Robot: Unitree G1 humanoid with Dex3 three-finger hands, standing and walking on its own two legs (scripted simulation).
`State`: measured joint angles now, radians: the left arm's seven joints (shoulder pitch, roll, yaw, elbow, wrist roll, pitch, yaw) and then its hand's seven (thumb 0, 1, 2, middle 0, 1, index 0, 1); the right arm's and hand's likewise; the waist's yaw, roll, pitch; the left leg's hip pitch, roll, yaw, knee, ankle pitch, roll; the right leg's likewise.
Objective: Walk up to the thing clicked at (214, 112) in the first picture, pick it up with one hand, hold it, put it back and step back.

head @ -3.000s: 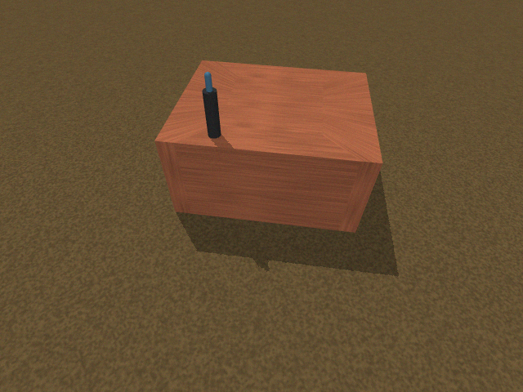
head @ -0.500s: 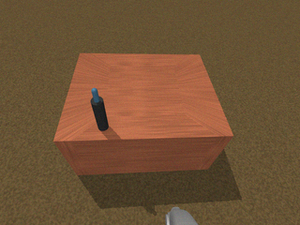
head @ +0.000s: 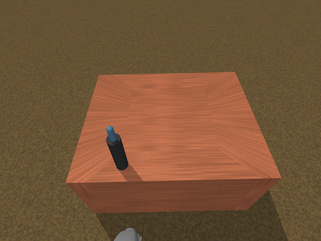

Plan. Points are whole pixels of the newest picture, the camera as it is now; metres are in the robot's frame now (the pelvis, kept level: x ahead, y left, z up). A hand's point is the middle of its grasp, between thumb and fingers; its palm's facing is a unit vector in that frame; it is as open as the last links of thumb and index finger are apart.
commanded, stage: walk up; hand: left
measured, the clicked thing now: (116, 148) +0.48 +0.20 -0.18
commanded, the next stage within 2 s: stand in 1.56 s
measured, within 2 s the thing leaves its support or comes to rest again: neither
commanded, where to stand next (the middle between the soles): +0.09 -0.01 m, yaw +0 degrees
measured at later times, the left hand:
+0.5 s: hand out of the picture +0.07 +0.29 -0.16, palm faces -0.02 -0.93 -0.38, open 7.4 cm
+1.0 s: hand (73, 240) +0.15 +0.26 -0.15, palm faces -0.04 -0.95 -0.31, open 7.4 cm
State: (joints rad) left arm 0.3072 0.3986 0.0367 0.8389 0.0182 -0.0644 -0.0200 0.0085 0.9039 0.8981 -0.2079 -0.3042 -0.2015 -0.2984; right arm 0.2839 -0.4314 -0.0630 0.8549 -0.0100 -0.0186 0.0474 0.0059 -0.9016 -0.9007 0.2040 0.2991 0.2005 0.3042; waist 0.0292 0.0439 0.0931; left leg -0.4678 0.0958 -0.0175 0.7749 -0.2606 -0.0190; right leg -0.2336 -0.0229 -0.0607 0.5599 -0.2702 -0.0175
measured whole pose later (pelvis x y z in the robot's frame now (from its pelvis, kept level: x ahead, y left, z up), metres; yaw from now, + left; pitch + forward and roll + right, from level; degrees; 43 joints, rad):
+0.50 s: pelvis +0.03 +0.02 -0.01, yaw -1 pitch -2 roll +0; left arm 0.21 0.38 0.02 1.04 0.01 0.01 -0.01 0.01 0.91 0.90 -0.20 -0.30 -0.20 -0.30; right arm 0.10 -0.37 -0.01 0.98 0.00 -0.02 0.00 0.01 -0.90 -0.90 0.21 0.30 0.20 0.30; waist 0.02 0.02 0.08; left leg -0.36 0.06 0.04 0.61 -0.21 -0.02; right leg -0.20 -0.02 -0.01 0.62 -0.39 0.02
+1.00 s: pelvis +0.04 +0.02 +0.01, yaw -2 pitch -3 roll +0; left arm 0.06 0.35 0.02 1.10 0.00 0.01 -0.01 0.01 0.91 0.90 -0.21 -0.30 -0.20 -0.30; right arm 0.11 -0.36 0.00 1.15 -0.01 -0.02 0.00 0.01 -0.90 -0.90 0.20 0.30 0.20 0.30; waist -0.02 -0.02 0.07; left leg -0.24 0.07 0.05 0.42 -0.13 -0.03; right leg -0.07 -0.01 0.00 0.40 -0.29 0.02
